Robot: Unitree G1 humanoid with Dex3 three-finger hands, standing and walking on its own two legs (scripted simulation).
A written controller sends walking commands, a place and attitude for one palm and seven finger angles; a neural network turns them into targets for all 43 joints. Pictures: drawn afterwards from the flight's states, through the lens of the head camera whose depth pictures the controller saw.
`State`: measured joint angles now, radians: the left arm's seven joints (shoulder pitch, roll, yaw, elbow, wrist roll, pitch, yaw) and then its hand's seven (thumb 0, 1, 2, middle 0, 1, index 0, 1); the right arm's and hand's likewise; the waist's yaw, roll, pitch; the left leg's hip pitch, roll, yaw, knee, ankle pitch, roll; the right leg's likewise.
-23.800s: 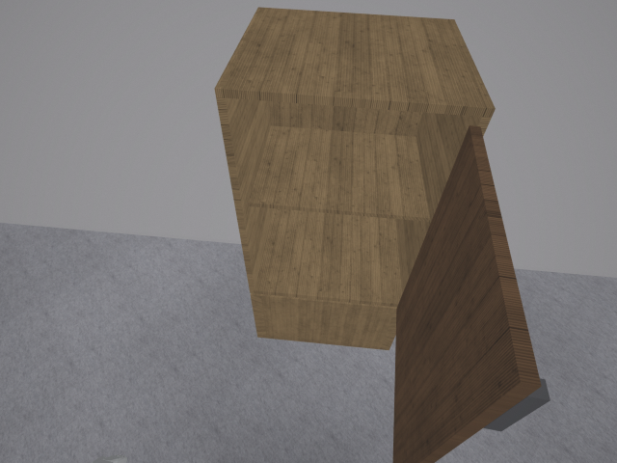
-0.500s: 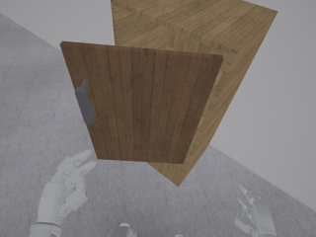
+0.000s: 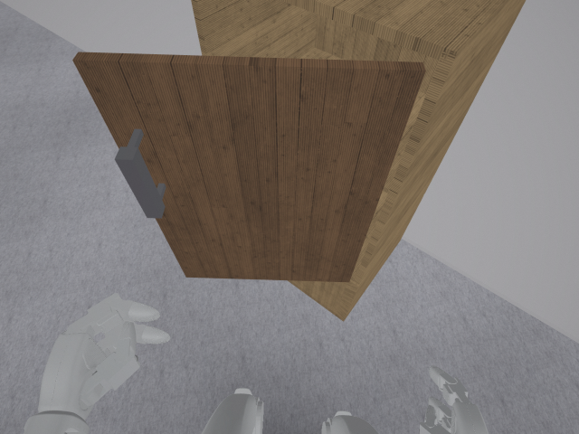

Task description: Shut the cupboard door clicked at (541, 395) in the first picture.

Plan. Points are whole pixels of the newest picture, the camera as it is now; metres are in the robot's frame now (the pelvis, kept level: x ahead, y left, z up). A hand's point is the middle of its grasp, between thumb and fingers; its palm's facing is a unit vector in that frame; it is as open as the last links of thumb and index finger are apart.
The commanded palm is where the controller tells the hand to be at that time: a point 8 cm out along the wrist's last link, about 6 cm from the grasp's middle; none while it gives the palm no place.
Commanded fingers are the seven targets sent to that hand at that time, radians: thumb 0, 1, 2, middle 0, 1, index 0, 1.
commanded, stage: raise the hand and make a fist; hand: left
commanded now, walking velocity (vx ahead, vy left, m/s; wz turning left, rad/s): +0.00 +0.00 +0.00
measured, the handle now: (146, 175) +0.46 +0.25 +0.06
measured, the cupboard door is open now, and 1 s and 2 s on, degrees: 37 37 37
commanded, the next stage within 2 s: bring the fist close to the handle in 1.06 s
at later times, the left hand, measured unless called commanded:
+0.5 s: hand (108, 360) +0.20 +0.22 +0.06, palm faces +0.04 -1.00 -0.02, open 3.1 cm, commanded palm +0.18 +0.27 +0.06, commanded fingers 0.00 0.90 0.90 -1.30 -1.50 -1.30 -1.50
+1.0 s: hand (119, 344) +0.21 +0.21 +0.07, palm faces +0.05 -1.00 -0.04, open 3.1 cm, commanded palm +0.19 +0.26 +0.07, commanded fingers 0.00 0.90 0.90 -1.30 -1.50 -1.30 -1.50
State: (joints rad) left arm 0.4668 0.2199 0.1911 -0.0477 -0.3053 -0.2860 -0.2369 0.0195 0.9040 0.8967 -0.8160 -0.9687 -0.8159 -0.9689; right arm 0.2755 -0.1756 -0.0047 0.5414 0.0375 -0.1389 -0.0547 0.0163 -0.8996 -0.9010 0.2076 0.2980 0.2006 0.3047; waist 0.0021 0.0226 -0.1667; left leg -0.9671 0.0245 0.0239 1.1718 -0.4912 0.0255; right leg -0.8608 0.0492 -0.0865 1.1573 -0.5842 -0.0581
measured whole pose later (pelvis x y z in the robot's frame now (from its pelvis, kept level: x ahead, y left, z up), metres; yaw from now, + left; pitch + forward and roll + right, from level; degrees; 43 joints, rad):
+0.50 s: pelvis -0.01 +0.03 +0.01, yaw +1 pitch +14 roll -4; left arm 0.42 0.24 0.10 -0.06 -0.24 -0.36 -0.19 0.02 0.91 0.90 -1.25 -1.44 -1.25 -1.44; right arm 0.22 -0.21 0.04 0.46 0.03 -0.14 -0.03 0.01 -0.90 -0.90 0.21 0.30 0.20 0.30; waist 0.01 0.04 -0.16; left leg -0.94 0.00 0.01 1.15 -0.46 0.07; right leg -0.80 0.03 -0.10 1.09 -0.54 -0.02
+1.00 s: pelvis -0.01 +0.02 +0.01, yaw +1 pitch +14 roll -3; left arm 0.40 0.25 0.13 -0.05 -0.27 -0.41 -0.18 0.02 0.90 0.90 -1.30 -1.50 -1.30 -1.50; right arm 0.28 -0.24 0.02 0.50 0.02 -0.15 -0.04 0.01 -0.90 -0.90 0.21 0.30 0.20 0.30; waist -0.01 0.03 -0.15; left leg -0.92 0.01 0.00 1.14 -0.47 0.05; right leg -0.79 0.04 -0.10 1.09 -0.55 -0.05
